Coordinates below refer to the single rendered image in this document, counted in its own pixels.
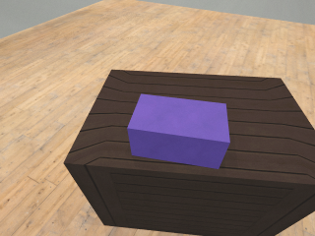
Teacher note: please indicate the pedestal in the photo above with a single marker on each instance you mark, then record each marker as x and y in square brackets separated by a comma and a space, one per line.
[266, 180]

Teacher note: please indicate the carton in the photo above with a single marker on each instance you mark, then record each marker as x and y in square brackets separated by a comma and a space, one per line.
[181, 130]

